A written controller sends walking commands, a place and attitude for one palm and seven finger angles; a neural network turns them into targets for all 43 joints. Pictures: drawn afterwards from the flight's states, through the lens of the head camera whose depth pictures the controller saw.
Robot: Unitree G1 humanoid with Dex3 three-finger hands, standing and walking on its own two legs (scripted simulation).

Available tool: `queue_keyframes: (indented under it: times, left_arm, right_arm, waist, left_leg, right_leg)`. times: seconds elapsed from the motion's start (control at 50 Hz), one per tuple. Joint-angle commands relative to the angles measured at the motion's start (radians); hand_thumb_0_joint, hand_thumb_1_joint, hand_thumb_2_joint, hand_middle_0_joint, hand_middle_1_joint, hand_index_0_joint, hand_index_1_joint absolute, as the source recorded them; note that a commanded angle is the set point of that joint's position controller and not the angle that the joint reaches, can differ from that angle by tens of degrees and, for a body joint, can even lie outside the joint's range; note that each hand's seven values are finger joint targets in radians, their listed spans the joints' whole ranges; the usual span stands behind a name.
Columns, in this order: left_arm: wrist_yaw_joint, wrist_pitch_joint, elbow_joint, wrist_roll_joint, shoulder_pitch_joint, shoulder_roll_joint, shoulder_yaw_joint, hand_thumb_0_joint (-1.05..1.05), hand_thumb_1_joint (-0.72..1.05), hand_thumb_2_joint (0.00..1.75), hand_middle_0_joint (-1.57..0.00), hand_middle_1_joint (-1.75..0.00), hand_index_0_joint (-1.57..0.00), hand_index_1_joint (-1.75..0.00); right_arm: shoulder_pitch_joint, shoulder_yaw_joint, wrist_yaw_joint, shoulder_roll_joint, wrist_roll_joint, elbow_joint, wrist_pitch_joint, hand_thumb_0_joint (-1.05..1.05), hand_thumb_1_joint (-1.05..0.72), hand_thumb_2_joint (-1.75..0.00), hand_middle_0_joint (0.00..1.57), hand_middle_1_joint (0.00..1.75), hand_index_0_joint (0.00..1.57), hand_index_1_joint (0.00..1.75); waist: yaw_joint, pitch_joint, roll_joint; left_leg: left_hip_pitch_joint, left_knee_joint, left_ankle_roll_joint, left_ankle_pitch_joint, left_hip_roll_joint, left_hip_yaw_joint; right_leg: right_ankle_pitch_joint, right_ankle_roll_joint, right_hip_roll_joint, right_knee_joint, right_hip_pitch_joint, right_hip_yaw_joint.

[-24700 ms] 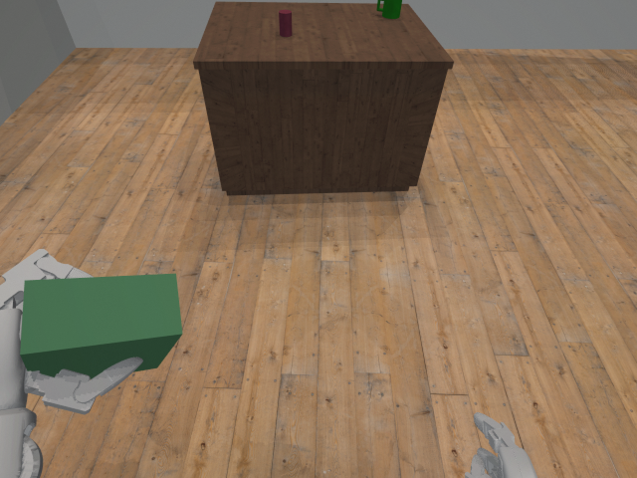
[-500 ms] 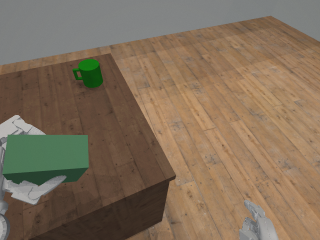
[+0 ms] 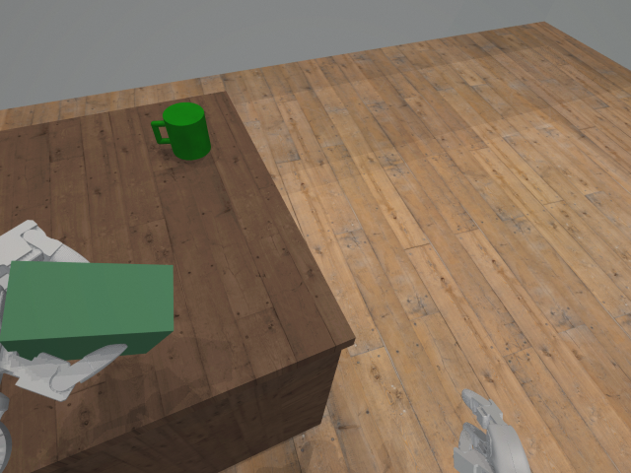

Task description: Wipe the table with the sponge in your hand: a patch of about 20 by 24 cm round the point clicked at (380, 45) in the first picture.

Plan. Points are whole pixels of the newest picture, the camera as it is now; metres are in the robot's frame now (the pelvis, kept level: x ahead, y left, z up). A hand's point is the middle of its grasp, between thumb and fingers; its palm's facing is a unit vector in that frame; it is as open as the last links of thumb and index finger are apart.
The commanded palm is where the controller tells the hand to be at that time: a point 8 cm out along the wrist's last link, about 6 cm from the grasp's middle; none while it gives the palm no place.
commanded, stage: shuffle to correct the standing spot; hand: left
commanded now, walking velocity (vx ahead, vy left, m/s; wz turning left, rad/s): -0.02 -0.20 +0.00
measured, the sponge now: (114, 315) +0.23 +0.21 +0.14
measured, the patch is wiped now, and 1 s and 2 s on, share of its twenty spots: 0.00 0.00 0.00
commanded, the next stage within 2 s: none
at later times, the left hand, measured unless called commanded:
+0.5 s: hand (80, 312) +0.22 +0.23 +0.16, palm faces +0.31 -0.86 -0.40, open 9.8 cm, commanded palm +0.16 +0.27 +0.18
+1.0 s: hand (70, 318) +0.21 +0.23 +0.17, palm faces +0.31 -0.86 -0.41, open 9.8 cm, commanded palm +0.15 +0.27 +0.18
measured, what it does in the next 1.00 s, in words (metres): stands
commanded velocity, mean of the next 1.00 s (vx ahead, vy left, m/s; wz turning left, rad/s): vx -0.04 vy -0.20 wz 0.00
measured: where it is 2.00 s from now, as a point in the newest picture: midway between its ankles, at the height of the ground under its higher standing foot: outside the picture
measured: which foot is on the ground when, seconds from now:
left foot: down 0.00-1.00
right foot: down 0.00-1.00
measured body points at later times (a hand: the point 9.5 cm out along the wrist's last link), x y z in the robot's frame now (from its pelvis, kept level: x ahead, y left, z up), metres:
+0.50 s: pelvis +0.00 -0.01 +0.00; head +0.03 +0.00 +0.45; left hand +0.20 +0.27 +0.19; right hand +0.17 -0.25 -0.08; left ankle +0.03 +0.14 -0.74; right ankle -0.01 -0.08 -0.74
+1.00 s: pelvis +0.00 -0.01 +0.00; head +0.03 +0.00 +0.45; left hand +0.19 +0.28 +0.19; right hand +0.17 -0.24 -0.08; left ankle +0.03 +0.14 -0.74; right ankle -0.01 -0.08 -0.74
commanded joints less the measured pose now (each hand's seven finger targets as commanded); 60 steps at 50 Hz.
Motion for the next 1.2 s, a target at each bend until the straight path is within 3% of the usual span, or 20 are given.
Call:
queue_keyframes:
  times: [0.0,0.16,0.34,0.56,0.58,0.76,0.8,0.94,1.12,1.18]
  left_arm:
    - [0.019,-0.069,-0.217,-0.006,-0.056,0.16,0.113,0.0,0.1,1.3,-1.2,-1.6,-1.2,-1.6]
    - [0.019,-0.066,-0.22,-0.007,-0.045,0.172,0.123,0.0,0.1,1.3,-1.2,-1.6,-1.2,-1.6]
    - [0.025,-0.06,-0.211,-0.011,-0.044,0.166,0.117,0.0,0.1,1.3,-1.2,-1.6,-1.2,-1.6]
    - [0.03,-0.057,-0.209,-0.015,-0.033,0.174,0.127,0.0,0.1,1.3,-1.2,-1.6,-1.2,-1.6]
    - [0.033,-0.056,-0.211,-0.016,-0.031,0.173,0.124,0.0,0.1,1.3,-1.2,-1.6,-1.2,-1.6]
    - [0.03,-0.061,-0.223,-0.016,-0.018,0.174,0.131,0.0,0.1,1.3,-1.2,-1.6,-1.2,-1.6]
    - [0.031,-0.063,-0.242,-0.017,-0.019,0.172,0.123,0.0,0.1,1.3,-1.2,-1.6,-1.2,-1.6]
    - [0.03,-0.061,-0.217,-0.01,-0.03,0.167,0.114,0.0,0.1,1.3,-1.2,-1.6,-1.2,-1.6]
    - [0.035,-0.055,-0.2,-0.009,-0.045,0.16,0.106,0.0,0.1,1.3,-1.2,-1.6,-1.2,-1.6]
    - [0.037,-0.051,-0.207,-0.011,-0.052,0.158,0.098,0.0,0.1,1.3,-1.2,-1.6,-1.2,-1.6]
  right_arm:
    - [-0.064,-0.061,-0.013,-0.138,0.006,-0.15,-0.057,0.0,-0.9,-0.9,0.2,0.3,0.2,0.3]
    - [-0.064,-0.064,-0.009,-0.14,0.008,-0.156,-0.053,0.0,-0.9,-0.9,0.2,0.3,0.2,0.3]
    - [-0.066,-0.066,-0.012,-0.14,0.012,-0.151,-0.047,0.0,-0.9,-0.9,0.2,0.3,0.2,0.3]
    - [-0.067,-0.066,-0.01,-0.138,0.013,-0.147,-0.04,0.0,-0.9,-0.9,0.2,0.3,0.2,0.3]
    - [-0.07,-0.064,-0.01,-0.137,0.016,-0.144,-0.04,0.0,-0.9,-0.9,0.2,0.3,0.2,0.3]
    - [-0.066,-0.065,-0.007,-0.139,0.014,-0.149,-0.035,0.0,-0.9,-0.9,0.2,0.3,0.2,0.3]
    - [-0.071,-0.062,-0.01,-0.136,0.014,-0.151,-0.039,0.0,-0.9,-0.9,0.2,0.3,0.2,0.3]
    - [-0.07,-0.061,-0.009,-0.139,0.013,-0.149,-0.044,0.0,-0.9,-0.9,0.2,0.3,0.2,0.3]
    - [-0.069,-0.056,-0.008,-0.136,0.014,-0.148,-0.043,0.0,-0.9,-0.9,0.2,0.3,0.2,0.3]
    - [-0.068,-0.056,-0.008,-0.133,0.017,-0.144,-0.042,0.0,-0.9,-0.9,0.2,0.3,0.2,0.3]
  waist:
    - [-0.006,-0.16,0.107]
    - [-0.005,-0.168,0.104]
    - [-0.013,-0.147,0.07]
    - [-0.014,-0.157,0.045]
    - [-0.018,-0.157,0.063]
    - [-0.013,-0.16,0.066]
    - [-0.014,-0.166,0.101]
    - [-0.011,-0.14,0.119]
    - [-0.017,-0.129,0.085]
    - [-0.023,-0.132,0.072]
  left_leg:
    - [0.097,-0.085,0.078,0.113,0.101,-0.098]
    - [0.109,-0.059,0.073,0.197,0.103,-0.091]
    - [0.101,-0.036,0.068,0.081,0.074,-0.075]
    - [0.104,0.014,0.068,0.179,0.067,-0.064]
    - [0.106,0.002,0.066,0.183,0.066,-0.072]
    - [0.093,-0.013,0.072,0.18,0.083,-0.084]
    - [0.11,-0.029,0.073,0.197,0.088,-0.089]
    - [0.08,-0.09,0.078,0.118,0.113,-0.124]
    - [0.076,-0.094,0.073,-0.014,0.088,-0.108]
    - [0.094,-0.066,0.067,0.017,0.069,-0.099]
  right_leg:
    - [0.173,0.035,-0.126,-0.076,0.024,0.093]
    - [0.227,0.034,-0.136,-0.083,0.048,0.087]
    - [0.19,0.016,-0.156,-0.097,0.0,0.124]
    - [0.291,0.02,-0.175,-0.082,0.018,0.126]
    - [0.281,0.009,-0.177,-0.075,0.016,0.126]
    - [0.26,0.027,-0.164,-0.082,0.037,0.113]
    - [0.256,0.023,-0.157,-0.072,0.032,0.105]
    - [0.163,0.035,-0.132,-0.085,0.038,0.086]
    - [0.111,0.021,-0.144,-0.113,0.008,0.108]
    - [0.142,0.002,-0.162,-0.111,-0.009,0.124]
